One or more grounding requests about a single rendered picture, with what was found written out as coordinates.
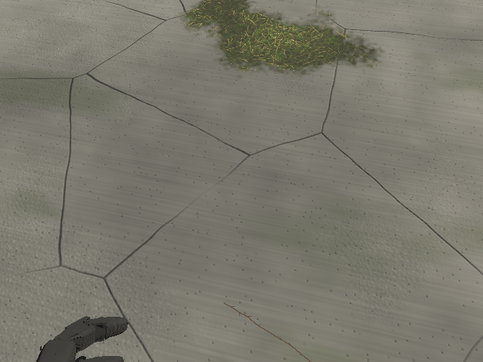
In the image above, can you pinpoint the left robot hand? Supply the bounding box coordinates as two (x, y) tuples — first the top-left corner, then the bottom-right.
(36, 316), (128, 362)

